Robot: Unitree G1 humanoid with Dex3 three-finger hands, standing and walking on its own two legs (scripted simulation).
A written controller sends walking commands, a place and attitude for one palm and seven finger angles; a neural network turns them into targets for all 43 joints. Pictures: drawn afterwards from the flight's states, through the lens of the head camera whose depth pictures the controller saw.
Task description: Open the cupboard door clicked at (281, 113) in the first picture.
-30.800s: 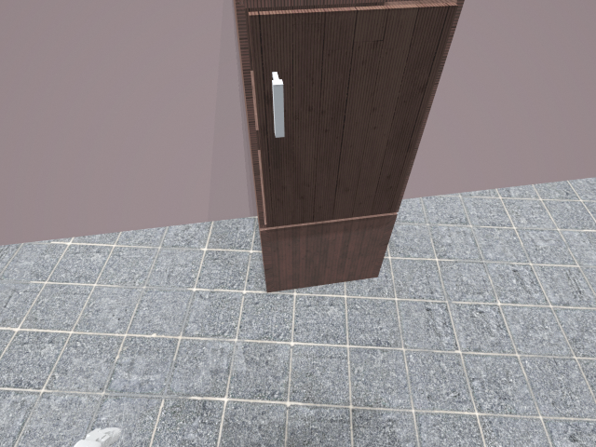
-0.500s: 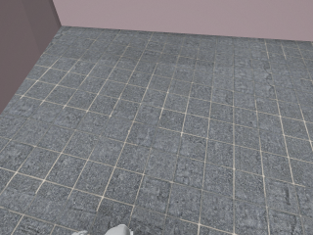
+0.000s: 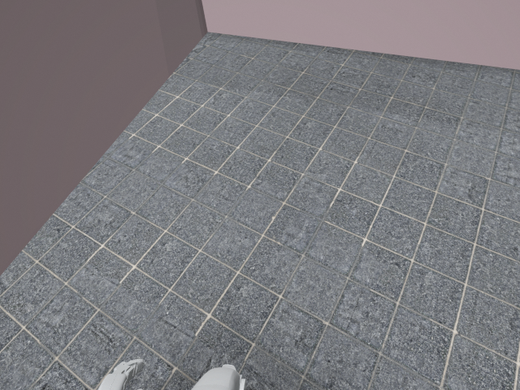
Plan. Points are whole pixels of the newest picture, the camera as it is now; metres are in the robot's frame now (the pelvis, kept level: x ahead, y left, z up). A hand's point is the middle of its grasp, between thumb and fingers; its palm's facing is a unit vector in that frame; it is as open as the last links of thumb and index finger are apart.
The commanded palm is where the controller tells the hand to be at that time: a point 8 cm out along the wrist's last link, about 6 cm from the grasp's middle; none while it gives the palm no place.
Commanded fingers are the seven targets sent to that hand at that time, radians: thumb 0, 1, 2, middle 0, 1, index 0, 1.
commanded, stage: turn to face it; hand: left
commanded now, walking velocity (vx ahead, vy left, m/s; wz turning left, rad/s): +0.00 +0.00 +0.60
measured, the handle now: out of the picture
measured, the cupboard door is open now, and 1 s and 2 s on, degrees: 45 45 45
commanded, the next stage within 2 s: none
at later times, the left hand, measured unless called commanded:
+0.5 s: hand out of the picture +0.00 +0.21 -0.16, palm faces +0.37 -0.89 -0.27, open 7.4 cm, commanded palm none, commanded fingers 0.00 0.90 0.90 -0.20 -0.30 -0.20 -0.30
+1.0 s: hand out of the picture -0.04 +0.15 -0.17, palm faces +0.63 -0.75 -0.21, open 7.3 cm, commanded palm none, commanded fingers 0.00 0.90 0.90 -0.20 -0.30 -0.20 -0.30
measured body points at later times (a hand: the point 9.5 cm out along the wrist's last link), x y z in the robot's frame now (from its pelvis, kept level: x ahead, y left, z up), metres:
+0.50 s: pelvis +0.01 -0.02 +0.00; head +0.05 +0.01 +0.45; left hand -0.02 +0.26 -0.14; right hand +0.21 -0.22 -0.13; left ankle +0.00 +0.10 -0.73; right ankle +0.05 -0.16 -0.67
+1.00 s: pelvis +0.03 -0.04 +0.00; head +0.07 +0.01 +0.44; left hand -0.07 +0.19 -0.16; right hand +0.27 -0.18 -0.14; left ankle -0.03 +0.05 -0.73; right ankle +0.09 -0.15 -0.73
